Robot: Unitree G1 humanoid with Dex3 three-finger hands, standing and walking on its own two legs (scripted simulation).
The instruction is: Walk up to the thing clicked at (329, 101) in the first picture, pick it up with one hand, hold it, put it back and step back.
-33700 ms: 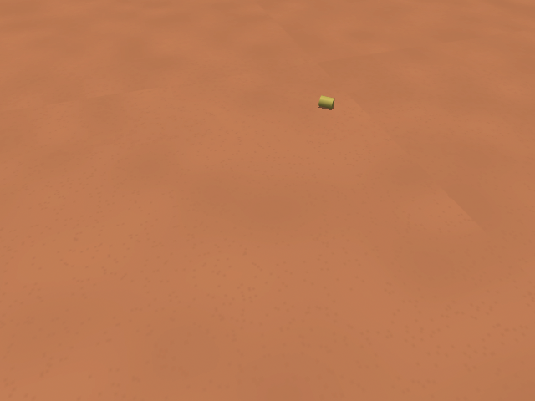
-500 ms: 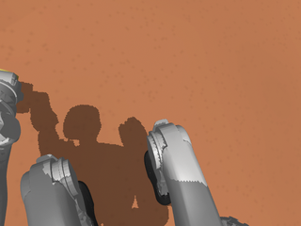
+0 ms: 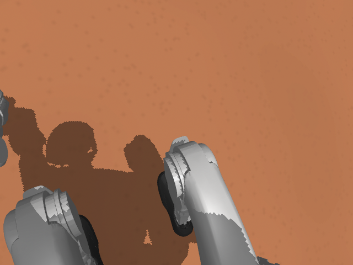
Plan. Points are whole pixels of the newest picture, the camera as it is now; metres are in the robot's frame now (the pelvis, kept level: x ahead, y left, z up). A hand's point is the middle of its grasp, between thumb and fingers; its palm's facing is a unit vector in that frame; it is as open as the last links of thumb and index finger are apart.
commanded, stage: rest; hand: left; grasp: from above
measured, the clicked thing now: out of the picture +0.50 +0.26 -0.20
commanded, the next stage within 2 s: open in 0.92 s
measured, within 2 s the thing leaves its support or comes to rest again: rests again in 1.28 s
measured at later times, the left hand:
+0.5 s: hand out of the picture +0.49 +0.24 -0.24, palm faces -0.04 -0.50 -0.86, open 10.0 cm
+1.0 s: hand (1, 120) +0.48 +0.25 -0.28, palm faces -0.03 -0.52 -0.85, open 10.0 cm
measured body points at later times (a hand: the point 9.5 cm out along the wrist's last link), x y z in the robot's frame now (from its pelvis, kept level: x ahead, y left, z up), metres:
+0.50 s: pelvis +0.00 +0.00 -0.01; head +0.32 +0.05 +0.31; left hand +0.49 +0.26 -0.19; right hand -0.04 -0.26 -0.07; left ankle +0.07 +0.14 -0.30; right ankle +0.12 -0.13 -0.30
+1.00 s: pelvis +0.01 +0.01 -0.02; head +0.33 +0.07 +0.28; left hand +0.49 +0.27 -0.23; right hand -0.02 -0.25 -0.08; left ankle +0.07 +0.14 -0.30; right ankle +0.12 -0.13 -0.30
